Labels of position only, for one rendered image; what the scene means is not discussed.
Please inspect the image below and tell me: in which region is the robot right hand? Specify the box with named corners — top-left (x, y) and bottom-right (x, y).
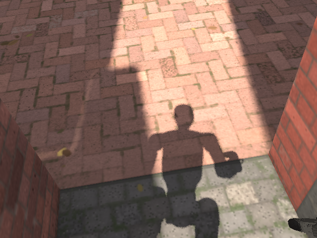
top-left (287, 217), bottom-right (317, 238)

